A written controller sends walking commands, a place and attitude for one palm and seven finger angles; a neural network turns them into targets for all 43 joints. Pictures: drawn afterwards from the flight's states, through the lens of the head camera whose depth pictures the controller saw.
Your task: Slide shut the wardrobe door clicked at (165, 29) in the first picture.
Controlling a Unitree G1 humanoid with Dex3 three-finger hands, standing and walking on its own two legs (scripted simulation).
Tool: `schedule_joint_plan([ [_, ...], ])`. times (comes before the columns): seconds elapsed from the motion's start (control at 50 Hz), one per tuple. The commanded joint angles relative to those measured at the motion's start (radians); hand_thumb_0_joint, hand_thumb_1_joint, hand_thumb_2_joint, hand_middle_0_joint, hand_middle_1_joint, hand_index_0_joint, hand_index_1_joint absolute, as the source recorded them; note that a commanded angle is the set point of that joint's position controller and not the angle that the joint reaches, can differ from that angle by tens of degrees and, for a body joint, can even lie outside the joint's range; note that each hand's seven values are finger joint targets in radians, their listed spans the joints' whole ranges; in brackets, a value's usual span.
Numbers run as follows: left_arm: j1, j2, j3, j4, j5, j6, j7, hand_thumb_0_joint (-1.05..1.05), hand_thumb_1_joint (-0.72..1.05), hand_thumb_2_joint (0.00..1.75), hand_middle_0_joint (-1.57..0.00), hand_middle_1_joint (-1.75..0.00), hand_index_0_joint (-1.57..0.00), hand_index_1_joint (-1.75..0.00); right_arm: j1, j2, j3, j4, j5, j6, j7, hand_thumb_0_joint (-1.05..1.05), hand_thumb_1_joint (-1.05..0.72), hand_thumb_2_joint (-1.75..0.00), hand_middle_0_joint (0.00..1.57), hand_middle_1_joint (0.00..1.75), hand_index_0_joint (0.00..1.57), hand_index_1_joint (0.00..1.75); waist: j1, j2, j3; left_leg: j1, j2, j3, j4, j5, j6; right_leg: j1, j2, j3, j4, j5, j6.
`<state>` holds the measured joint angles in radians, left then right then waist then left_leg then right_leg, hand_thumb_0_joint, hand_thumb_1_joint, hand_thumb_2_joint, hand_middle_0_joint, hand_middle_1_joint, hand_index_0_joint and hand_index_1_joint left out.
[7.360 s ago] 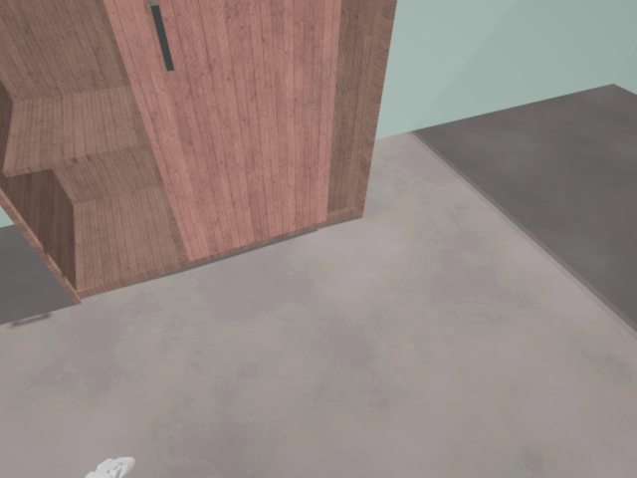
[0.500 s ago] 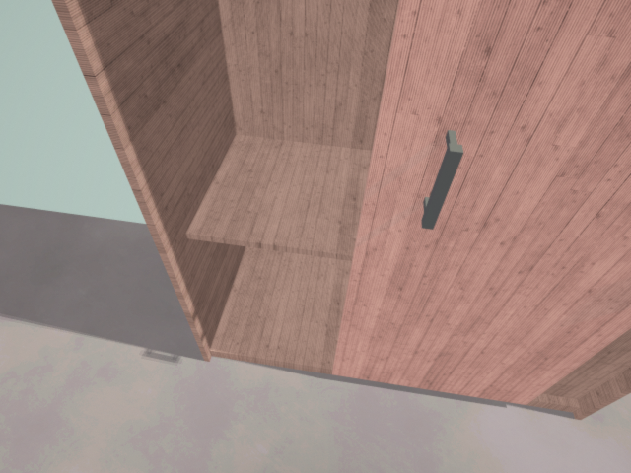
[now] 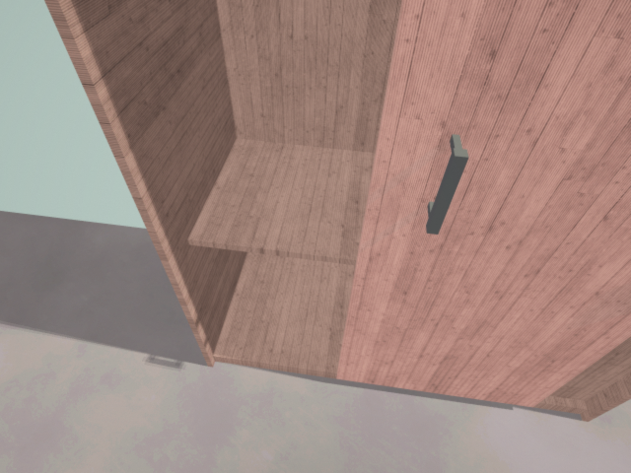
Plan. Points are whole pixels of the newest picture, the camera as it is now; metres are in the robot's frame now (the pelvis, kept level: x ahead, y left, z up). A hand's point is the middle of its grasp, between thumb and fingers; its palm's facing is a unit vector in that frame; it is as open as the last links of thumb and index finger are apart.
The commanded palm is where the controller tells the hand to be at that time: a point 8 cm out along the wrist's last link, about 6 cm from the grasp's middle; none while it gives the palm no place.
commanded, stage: look again from close up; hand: right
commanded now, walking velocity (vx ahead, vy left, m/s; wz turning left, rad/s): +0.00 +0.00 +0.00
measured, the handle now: (443, 186) +0.48 -0.15 +0.12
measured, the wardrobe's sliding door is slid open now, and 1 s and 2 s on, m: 0.41 0.41 0.41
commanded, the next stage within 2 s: raise the hand with hooked fingers in 0.70 s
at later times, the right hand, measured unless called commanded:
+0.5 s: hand out of the picture -0.02 -0.16 -0.17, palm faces +0.05 +0.98 -0.18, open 7.4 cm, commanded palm none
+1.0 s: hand (503, 468) +0.16 -0.20 -0.02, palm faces +0.21 +0.95 -0.24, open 7.5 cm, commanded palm +0.10 -0.23 -0.05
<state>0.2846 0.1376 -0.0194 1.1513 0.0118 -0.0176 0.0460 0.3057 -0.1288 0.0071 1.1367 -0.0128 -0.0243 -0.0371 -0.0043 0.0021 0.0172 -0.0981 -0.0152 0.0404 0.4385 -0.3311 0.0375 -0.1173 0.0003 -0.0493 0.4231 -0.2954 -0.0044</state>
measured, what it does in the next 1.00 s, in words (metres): stands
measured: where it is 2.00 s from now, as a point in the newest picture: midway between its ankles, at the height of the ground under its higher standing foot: outside the picture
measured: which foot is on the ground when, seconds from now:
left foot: down 0.00-1.00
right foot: down 0.00-1.00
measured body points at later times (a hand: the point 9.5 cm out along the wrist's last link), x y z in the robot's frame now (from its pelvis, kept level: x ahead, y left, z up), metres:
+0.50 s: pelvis +0.00 +0.00 +0.00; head +0.01 +0.01 +0.45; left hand -0.02 +0.21 -0.16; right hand -0.03 -0.21 -0.16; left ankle -0.06 +0.09 -0.74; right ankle -0.04 -0.12 -0.74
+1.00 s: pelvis -0.03 -0.01 -0.01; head -0.02 +0.02 +0.44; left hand +0.06 +0.25 -0.14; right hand +0.14 -0.25 -0.01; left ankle -0.06 +0.09 -0.74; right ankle -0.04 -0.12 -0.74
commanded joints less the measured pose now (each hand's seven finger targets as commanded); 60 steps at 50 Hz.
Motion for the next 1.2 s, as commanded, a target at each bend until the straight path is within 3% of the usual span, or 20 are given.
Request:
schedule_joint_plan([
  [0.0, 0.069, 0.08, 0.009, -0.015, -0.003, -0.011, 0.002, 0.0, 0.9, 0.9, -0.2, -0.3, -0.2, -0.3, 0.082, -0.108, -0.015, -0.013, 0.001, -0.01, -0.01, 0.0, -0.9, -0.9, 0.2, 0.3, 0.2, 0.3, 0.0, 0.01, 0.042, -0.029, 0.133, -0.087, -0.063, 0.427, 0.008, -0.015, -0.099, 0.07, -0.048, 0.293, -0.032],
  [0.5, 0.089, 0.066, 0.007, -0.003, -0.004, -0.011, 0.004, 0.0, 0.9, 0.9, -0.2, -0.3, -0.2, -0.3, 0.106, -0.1, -0.017, -0.006, 0.003, -0.012, -0.01, 0.0, -0.9, -0.9, 0.2, 0.3, 0.2, 0.3, -0.004, 0.007, 0.048, -0.017, 0.134, -0.082, -0.083, 0.427, 0.004, -0.027, -0.096, 0.071, -0.05, 0.272, -0.029],
  [0.76, 0.098, 0.058, 0.006, -0.001, -0.004, -0.012, 0.005, 0.0, 0.9, 0.9, -0.2, -0.3, -0.2, -0.3, 0.112, -0.088, -0.018, 0.0, 0.001, -0.009, -0.01, 0.0, -0.9, -0.9, 0.2, 0.3, 0.2, 0.3, -0.005, 0.005, 0.081, -0.038, 0.127, -0.076, -0.094, 0.342, 0.005, -0.039, -0.096, 0.084, -0.064, 0.262, -0.033],
  [0.78, -0.044, 0.102, 0.018, -0.09, -0.012, -0.023, -0.013, 0.0, 0.9, 0.9, -0.2, -0.3, -0.2, -0.3, 0.172, -0.123, -0.018, 0.011, -0.014, -0.043, -0.048, 0.0, -0.9, -0.9, 0.2, 0.3, 0.2, 0.3, -0.046, 0.041, 0.107, -0.088, 0.187, -0.162, -0.071, 0.919, -0.056, -0.148, -0.083, 0.022, 0.205, 0.315, 0.004],
  [0.8, 0.02, 0.31, 0.049, -0.427, -0.038, -0.173, 0.026, 0.0, 0.9, 0.9, -0.2, -0.3, -0.2, -0.3, -0.575, -0.302, -0.035, -1.532, 0.186, -0.244, -0.028, 0.0, -0.88, -0.89, 0.2, 0.32, 0.2, 0.32, 0.11, -0.178, -0.358, -0.009, 0.105, -0.086, 0.047, 0.754, -0.013, 0.124, -0.016, 0.02, 0.035, 0.488, -0.042],
  [0.82, -0.116, 0.21, 0.004, -0.409, -0.057, -0.246, 0.06, 0.0, 0.9, 0.9, -0.2, -0.3, -0.2, -0.3, -0.499, -0.361, -0.072, -1.516, 0.136, -0.215, -0.066, 0.0, -0.85, -0.88, 0.2, 0.33, 0.2, 0.33, 0.044, -0.297, -0.241, -0.092, 0.04, -0.085, 0.059, 0.491, 0.0, 0.16, -0.03, -0.001, 0.053, 0.554, -0.041],
  [0.84, -0.012, 0.232, 0.056, -0.356, -0.016, -0.283, 0.051, 0.0, 0.9, 0.9, -0.2, -0.3, -0.2, -0.3, -0.19, -0.221, -0.046, -1.262, 0.111, -0.144, -0.096, 0.0, -0.83, -0.87, 0.21, 0.34, 0.21, 0.34, 0.018, -0.358, -0.315, -0.116, 0.03, -0.051, 0.065, 0.26, 0.017, 0.162, -0.052, 0.045, 0.027, 0.618, -0.017],
  [0.86, -0.017, 0.158, 0.041, -0.338, -0.061, -0.282, 0.04, 0.0, 0.9, 0.9, -0.2, -0.3, -0.2, -0.3, 0.107, 0.002, 0.073, -0.96, 0.122, -0.021, -0.096, 0.0, -0.81, -0.86, 0.21, 0.36, 0.21, 0.36, 0.029, -0.129, -0.147, -0.159, 0.04, 0.005, 0.066, 0.227, -0.006, 0.028, -0.07, 0.08, 0.03, 0.602, -0.031],
  [0.88, -0.015, 0.192, 0.054, -0.425, -0.075, -0.29, 0.039, 0.0, 0.9, 0.9, -0.2, -0.3, -0.2, -0.3, -0.011, 0.028, 0.117, -1.227, 0.159, -0.021, -0.075, 0.0, -0.78, -0.85, 0.21, 0.37, 0.21, 0.37, 0.026, -0.053, -0.148, -0.142, 0.038, 0.018, 0.09, 0.342, -0.014, -0.021, -0.06, 0.101, 0.07, 0.546, -0.041],
  [0.9, -0.025, 0.228, 0.065, -0.451, -0.068, -0.309, 0.047, 0.0, 0.9, 0.9, -0.2, -0.3, -0.2, -0.3, -0.017, -0.013, 0.094, -1.306, 0.161, -0.059, -0.057, 0.0, -0.76, -0.84, 0.21, 0.39, 0.21, 0.39, 0.032, 0.004, -0.206, -0.179, 0.038, 0.027, 0.096, 0.355, -0.026, -0.011, -0.049, 0.087, 0.108, 0.487, -0.039],
  [0.92, -0.034, 0.236, 0.063, -0.495, -0.056, -0.331, 0.048, 0.0, 0.9, 0.9, -0.2, -0.3, -0.2, -0.3, 0.01, -0.015, 0.102, -1.307, 0.148, -0.094, -0.039, 0.0, -0.74, -0.83, 0.21, 0.4, 0.21, 0.4, 0.047, 0.06, -0.196, -0.212, 0.03, 0.032, 0.108, 0.364, -0.029, -0.035, -0.024, 0.082, 0.146, 0.442, -0.047],
  [0.94, -0.026, 0.253, 0.068, -0.508, -0.031, -0.337, 0.04, 0.0, 0.9, 0.9, -0.2, -0.3, -0.2, -0.3, -0.006, -0.028, 0.081, -1.276, 0.143, -0.13, -0.034, 0.0, -0.71, -0.82, 0.21, 0.42, 0.21, 0.42, 0.071, 0.171, -0.184, -0.29, 0.025, 0.037, 0.119, 0.33, -0.037, -0.089, 0.0, 0.088, 0.188, 0.344, -0.048],
  [0.96, -0.026, 0.245, 0.075, -0.52, -0.018, -0.338, 0.034, 0.0, 0.9, 0.9, -0.2, -0.3, -0.2, -0.3, 0.007, 0.005, 0.073, -1.188, 0.144, -0.167, -0.015, 0.0, -0.69, -0.81, 0.22, 0.43, 0.22, 0.43, 0.082, 0.259, -0.099, -0.381, 0.023, 0.048, 0.137, 0.26, -0.045, -0.179, 0.006, 0.098, 0.217, 0.253, -0.039],
  [1.0, -0.078, 0.244, 0.087, -0.548, -0.013, -0.336, 0.012, 0.0, 0.9, 0.9, -0.2, -0.3, -0.2, -0.3, 0.171, 0.05, 0.023, -0.981, 0.179, -0.276, 0.065, 0.0, -0.64, -0.79, 0.22, 0.47, 0.22, 0.47, 0.024, 0.391, -0.004, -0.497, 0.023, 0.053, 0.186, 0.099, -0.047, -0.374, 0.005, 0.098, 0.269, 0.09, -0.018],
  [1.02, -0.1, 0.243, 0.094, -0.573, -0.018, -0.332, -0.009, 0.0, 0.9, 0.9, -0.2, -0.3, -0.2, -0.3, 0.299, 0.018, -0.048, -0.925, 0.211, -0.33, 0.131, 0.0, -0.62, -0.78, 0.22, 0.48, 0.22, 0.48, -0.045, 0.343, -0.021, -0.466, 0.031, 0.024, 0.222, 0.116, -0.03, -0.432, 0.014, 0.086, 0.297, 0.086, -0.007],
  [1.06, -0.147, 0.261, 0.098, -0.632, -0.011, -0.316, -0.036, 0.0, 0.9, 0.9, -0.2, -0.3, -0.2, -0.3, 0.304, -0.066, -0.17, -0.987, 0.301, -0.454, 0.266, 0.0, -0.57, -0.76, 0.22, 0.51, 0.22, 0.51, -0.087, 0.183, -0.149, -0.416, 0.054, -0.018, 0.317, 0.179, -0.006, -0.493, 0.035, 0.05, 0.372, 0.077, 0.02],
  [1.08, -0.157, 0.262, 0.102, -0.672, -0.011, -0.299, -0.041, 0.0, 0.9, 0.9, -0.2, -0.3, -0.2, -0.3, 0.306, -0.124, -0.236, -0.999, 0.301, -0.474, 0.298, 0.0, -0.55, -0.75, 0.22, 0.53, 0.22, 0.53, -0.106, 0.105, -0.195, -0.388, 0.059, -0.028, 0.35, 0.19, 0.003, -0.509, 0.042, 0.028, 0.391, 0.081, 0.019],
  [1.12, -0.187, 0.247, 0.101, -0.749, -0.012, -0.246, -0.046, 0.0, 0.9, 0.9, -0.2, -0.3, -0.2, -0.3, 0.266, -0.227, -0.299, -1.114, 0.262, -0.429, 0.281, 0.0, -0.5, -0.73, 0.23, 0.55, 0.23, 0.55, -0.14, -0.048, -0.236, -0.359, 0.05, -0.046, 0.379, 0.152, 0.015, -0.527, 0.056, 0.0, 0.396, 0.073, 0.007],
  [1.14, -0.218, 0.235, 0.088, -0.813, -0.018, -0.223, -0.048, 0.0, 0.9, 0.9, -0.2, -0.3, -0.2, -0.3, 0.198, -0.181, -0.223, -1.22, 0.246, -0.39, 0.263, 0.0, -0.48, -0.72, 0.23, 0.57, 0.23, 0.57, -0.125, -0.077, -0.244, -0.373, 0.043, -0.044, 0.372, 0.111, 0.013, -0.517, 0.06, -0.012, 0.384, 0.049, -0.003],
  [1.18, -0.209, 0.217, 0.08, -0.855, -0.025, -0.191, -0.036, 0.0, 0.9, 0.9, -0.2, -0.3, -0.2, -0.3, 0.056, -0.173, -0.2, -1.339, 0.227, -0.35, 0.194, 0.0, -0.43, -0.7, 0.23, 0.6, 0.23, 0.6, -0.083, -0.073, -0.257, -0.4, 0.035, -0.065, 0.345, 0.034, 0.005, -0.504, 0.051, -0.006, 0.394, 0.006, -0.017],
])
